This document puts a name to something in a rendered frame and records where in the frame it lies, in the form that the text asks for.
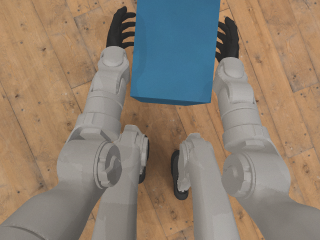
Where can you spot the left robot forearm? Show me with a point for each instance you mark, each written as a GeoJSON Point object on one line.
{"type": "Point", "coordinates": [100, 119]}

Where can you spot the left robot hand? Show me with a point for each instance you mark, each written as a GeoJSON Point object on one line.
{"type": "Point", "coordinates": [115, 36]}

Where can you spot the robot left shin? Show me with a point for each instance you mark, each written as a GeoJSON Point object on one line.
{"type": "Point", "coordinates": [134, 128]}

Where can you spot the carton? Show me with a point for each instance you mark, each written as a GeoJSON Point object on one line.
{"type": "Point", "coordinates": [174, 51]}

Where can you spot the right robot forearm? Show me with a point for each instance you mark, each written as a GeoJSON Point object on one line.
{"type": "Point", "coordinates": [243, 130]}

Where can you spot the right robot upper arm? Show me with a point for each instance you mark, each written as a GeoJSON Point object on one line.
{"type": "Point", "coordinates": [260, 182]}

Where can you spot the right robot foot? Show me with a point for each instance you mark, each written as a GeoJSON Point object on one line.
{"type": "Point", "coordinates": [180, 195]}

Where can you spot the left robot upper arm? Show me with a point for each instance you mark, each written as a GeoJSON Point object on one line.
{"type": "Point", "coordinates": [85, 169]}

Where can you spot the right robot hand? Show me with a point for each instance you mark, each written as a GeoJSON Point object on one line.
{"type": "Point", "coordinates": [230, 40]}

